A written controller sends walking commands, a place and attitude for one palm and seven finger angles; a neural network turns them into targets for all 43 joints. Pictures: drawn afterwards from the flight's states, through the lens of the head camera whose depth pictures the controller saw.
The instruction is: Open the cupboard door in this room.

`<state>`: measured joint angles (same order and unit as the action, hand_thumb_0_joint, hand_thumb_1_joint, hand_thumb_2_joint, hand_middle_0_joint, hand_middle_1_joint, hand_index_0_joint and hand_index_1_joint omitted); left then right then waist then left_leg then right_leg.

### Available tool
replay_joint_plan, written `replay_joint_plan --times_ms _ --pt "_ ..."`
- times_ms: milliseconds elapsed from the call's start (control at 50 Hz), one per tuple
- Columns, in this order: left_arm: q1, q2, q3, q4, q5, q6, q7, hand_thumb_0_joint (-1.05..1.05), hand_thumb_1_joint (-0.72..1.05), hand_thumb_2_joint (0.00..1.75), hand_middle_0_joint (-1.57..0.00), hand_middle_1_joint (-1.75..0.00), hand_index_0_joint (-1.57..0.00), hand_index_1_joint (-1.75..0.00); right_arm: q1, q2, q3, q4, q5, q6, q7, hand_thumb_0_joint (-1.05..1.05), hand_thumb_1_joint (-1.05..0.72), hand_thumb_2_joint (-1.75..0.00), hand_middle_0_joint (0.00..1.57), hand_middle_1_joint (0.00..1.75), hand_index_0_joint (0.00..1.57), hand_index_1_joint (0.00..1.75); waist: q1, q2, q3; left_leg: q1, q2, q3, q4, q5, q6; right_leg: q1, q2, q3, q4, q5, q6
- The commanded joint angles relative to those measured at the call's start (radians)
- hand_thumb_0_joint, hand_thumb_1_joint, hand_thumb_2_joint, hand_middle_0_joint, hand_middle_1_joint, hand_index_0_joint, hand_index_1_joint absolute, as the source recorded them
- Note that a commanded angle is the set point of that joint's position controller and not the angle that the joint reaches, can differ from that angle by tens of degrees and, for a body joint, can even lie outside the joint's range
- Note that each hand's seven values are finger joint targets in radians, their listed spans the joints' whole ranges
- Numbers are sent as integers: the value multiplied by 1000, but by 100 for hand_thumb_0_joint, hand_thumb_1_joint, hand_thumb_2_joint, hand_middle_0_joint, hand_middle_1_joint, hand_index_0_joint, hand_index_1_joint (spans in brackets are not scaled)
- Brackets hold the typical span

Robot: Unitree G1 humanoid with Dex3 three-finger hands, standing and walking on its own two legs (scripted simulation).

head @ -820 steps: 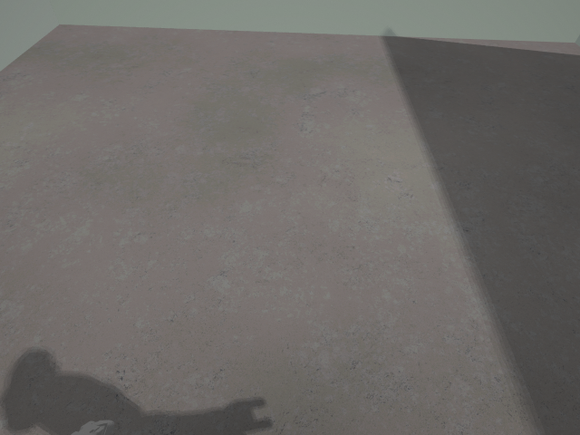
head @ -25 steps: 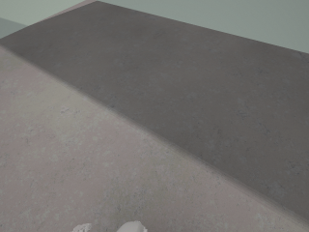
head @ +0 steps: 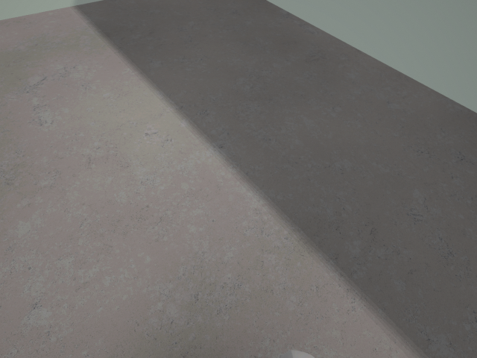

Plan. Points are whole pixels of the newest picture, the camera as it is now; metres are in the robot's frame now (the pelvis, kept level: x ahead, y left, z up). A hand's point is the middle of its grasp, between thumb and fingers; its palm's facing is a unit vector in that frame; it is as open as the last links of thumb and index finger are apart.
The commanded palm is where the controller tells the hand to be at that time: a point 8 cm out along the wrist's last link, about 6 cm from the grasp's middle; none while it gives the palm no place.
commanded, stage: turn or walk to find it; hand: left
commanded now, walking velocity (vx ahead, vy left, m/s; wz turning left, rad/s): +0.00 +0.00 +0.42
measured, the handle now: out of the picture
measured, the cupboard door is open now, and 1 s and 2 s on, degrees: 0 0 0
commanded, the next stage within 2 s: none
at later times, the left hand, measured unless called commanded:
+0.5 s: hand out of the picture +0.00 +0.16 -0.16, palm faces +0.23 -0.94 -0.25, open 7.4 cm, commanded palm none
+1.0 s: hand out of the picture -0.05 +0.21 -0.16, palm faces +0.43 -0.87 -0.26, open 7.4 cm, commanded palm none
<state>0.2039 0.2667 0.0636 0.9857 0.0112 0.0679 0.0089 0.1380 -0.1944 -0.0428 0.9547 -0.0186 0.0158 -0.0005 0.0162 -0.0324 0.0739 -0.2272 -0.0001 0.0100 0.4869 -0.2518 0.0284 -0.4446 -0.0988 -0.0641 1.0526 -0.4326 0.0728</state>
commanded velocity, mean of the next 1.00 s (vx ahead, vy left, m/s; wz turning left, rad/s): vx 0.00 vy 0.00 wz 0.42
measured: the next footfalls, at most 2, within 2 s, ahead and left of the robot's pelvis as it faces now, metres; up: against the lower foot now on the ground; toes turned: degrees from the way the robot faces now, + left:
right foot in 0.24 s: +0.04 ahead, -0.14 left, +0.00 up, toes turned +1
left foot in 0.66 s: -0.05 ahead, +0.11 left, +0.00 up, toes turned +22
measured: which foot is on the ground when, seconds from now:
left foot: down 0.00-0.24, up 0.26-0.64, down 0.66-1.00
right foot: up 0.00-0.22, down 0.24-0.66, up 0.68-1.00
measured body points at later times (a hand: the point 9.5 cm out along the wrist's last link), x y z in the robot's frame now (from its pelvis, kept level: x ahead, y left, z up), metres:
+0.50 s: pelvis -0.02 -0.04 +0.00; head +0.02 -0.05 +0.45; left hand -0.01 +0.20 -0.14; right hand +0.08 -0.29 -0.16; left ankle -0.08 +0.10 -0.67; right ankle +0.00 -0.14 -0.74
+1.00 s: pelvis -0.04 -0.02 +0.00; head -0.01 +0.00 +0.45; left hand -0.07 +0.26 -0.14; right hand +0.13 -0.21 -0.15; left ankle -0.08 +0.09 -0.74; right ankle +0.01 -0.14 -0.71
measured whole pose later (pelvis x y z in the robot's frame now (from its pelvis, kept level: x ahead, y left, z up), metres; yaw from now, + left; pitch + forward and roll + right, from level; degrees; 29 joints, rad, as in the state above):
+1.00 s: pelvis -0.04 -0.02 +0.00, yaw +25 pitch +0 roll +0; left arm 0.15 0.24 0.05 0.94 0.01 0.05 0.01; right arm 0.16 -0.20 -0.05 0.96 -0.02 0.03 0.00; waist -0.01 0.00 0.07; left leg -0.24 -0.03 -0.05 0.48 -0.24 0.01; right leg -0.37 -0.06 -0.05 0.81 -0.44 0.07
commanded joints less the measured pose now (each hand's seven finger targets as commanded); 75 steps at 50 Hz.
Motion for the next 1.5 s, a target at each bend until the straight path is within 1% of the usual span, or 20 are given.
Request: replay_joint_plan --times_ms 0,160,180,220,240,340,500,600,640,660,760,1000,1020,1060,1080,1160,1340,1420,1440,1480 --pt "-32 45 9 -92 3 -32 1 0 90 90 -20 -30 -20 -30 57 -207 -50 -47 -2 -7 -14 0 -90 -90 20 30 20 30 -37 173 -86 108 236 -229 -167 371 135 -58 5 31 -61 7 14" --pt "63 45 7 -92 -4 -56 9 0 90 90 -20 -30 -20 -30 14 -206 -64 -73 -2 9 -6 0 -90 -90 20 30 20 30 6 173 -119 -35 173 -293 -57 318 96 242 65 -9 -533 157 -7" --pt "101 69 12 -87 1 -65 13 0 90 90 -20 -30 -20 -30 11 -183 -65 -77 4 9 -2 0 -90 -90 20 30 20 30 24 121 -128 -101 130 -270 7 227 56 340 30 18 -664 238 -13" --pt "103 202 35 -107 19 -75 21 0 90 90 -20 -30 -20 -30 14 -98 -50 -118 8 11 4 0 -90 -90 20 30 20 30 35 -252 -81 -358 -71 -65 394 -318 -51 382 -367 391 -797 297 -187" --pt "76 184 41 -122 9 -76 25 0 90 90 -20 -30 -20 -30 6 -142 -62 -109 -3 28 2 0 -90 -90 20 30 20 30 34 -249 -67 -333 -25 -124 554 -319 -44 249 -379 396 -832 206 -228" --pt "-44 86 15 -149 10 -81 24 0 90 90 -20 -30 -20 -30 82 -116 -59 -40 -5 42 21 0 -90 -90 20 30 20 30 -36 -119 -32 -306 20 -59 724 -114 -76 213 -212 97 -766 296 -177" --pt "91 149 33 -81 21 -74 20 0 90 90 -20 -30 -20 -30 -26 -84 -31 -53 9 25 16 0 -90 -90 20 30 20 30 42 -151 -88 -218 27 37 354 -229 -89 373 -263 38 -673 590 -218" --pt "53 147 39 -68 7 -59 18 0 90 90 -20 -30 -20 -30 82 -113 -30 -26 9 2 11 0 -90 -90 20 30 20 30 -22 -100 -145 54 30 69 -61 35 -61 276 -230 -53 -490 530 -121" --pt "36 38 11 -123 -2 -46 8 0 90 90 -20 -30 -20 -30 154 -277 -67 -26 0 -9 5 0 -90 -90 20 30 20 30 -62 364 -145 253 391 -370 -158 556 113 -110 -31 -113 -151 -183 4" --pt "-42 51 6 -131 6 -33 17 0 90 90 -20 -30 -20 -30 185 -278 -69 -4 -1 -4 -5 0 -90 -90 20 30 20 30 -97 314 -137 161 406 -363 -171 488 165 -82 -29 -21 -37 -216 -4" --pt "-15 48 12 -78 2 -35 -1 0 90 90 -20 -30 -20 -30 33 -201 -43 -38 -2 -12 -19 0 -90 -90 20 30 20 30 -21 185 -71 99 240 -192 -150 455 123 -80 -11 23 24 1 5" --pt "43 42 6 -93 -5 -58 10 0 90 90 -20 -30 -20 -30 27 -204 -64 -59 -2 5 -9 0 -90 -90 20 30 20 30 2 182 -130 17 180 -288 -35 430 98 225 62 -7 -545 153 -5" --pt "77 67 11 -85 -1 -68 14 0 90 90 -20 -30 -20 -30 29 -179 -63 -63 4 4 -6 0 -90 -90 20 30 20 30 17 112 -144 -60 135 -267 24 314 54 341 27 18 -676 252 -14" --pt "101 198 34 -96 18 -79 22 0 90 90 -20 -30 -20 -30 24 -98 -49 -105 10 4 2 0 -90 -90 20 30 20 30 36 -251 -116 -335 -68 -57 380 -327 -54 435 -365 360 -755 469 -190" --pt "90 179 42 -104 9 -79 28 0 90 90 -20 -30 -20 -30 11 -138 -61 -102 1 26 -2 0 -90 -90 20 30 20 30 39 -257 -106 -311 -26 -110 549 -345 -49 316 -384 357 -778 425 -233" --pt "-36 88 13 -138 7 -82 22 0 90 90 -20 -30 -20 -30 61 -116 -58 -37 -3 40 16 0 -90 -90 20 30 20 30 -29 -113 -28 -322 17 -75 747 -143 -74 245 -225 109 -740 416 -184" --pt "81 154 35 -82 21 -74 19 0 90 90 -20 -30 -20 -30 -37 -82 -30 -58 9 24 17 0 -90 -90 20 30 20 30 39 -156 -83 -207 24 45 342 -222 -87 365 -257 30 -661 609 -214" --pt "58 163 41 -68 13 -64 18 0 90 90 -20 -30 -20 -30 38 -96 -27 -40 10 8 11 0 -90 -90 20 30 20 30 -4 -154 -131 -39 19 87 59 -63 -72 338 -247 -32 -549 598 -155" --pt "50 148 38 -72 5 -58 15 0 90 90 -20 -30 -20 -30 75 -123 -33 -30 8 0 13 0 -90 -90 20 30 20 30 -29 -74 -148 76 37 65 -69 69 -57 265 -219 -72 -464 522 -107" --pt "21 41 8 -126 1 -47 7 0 90 90 -20 -30 -20 -30 152 -284 -67 -29 2 -6 7 0 -90 -90 20 30 20 30 -68 341 -145 237 393 -352 -152 565 114 -88 -31 -104 -116 -204 1"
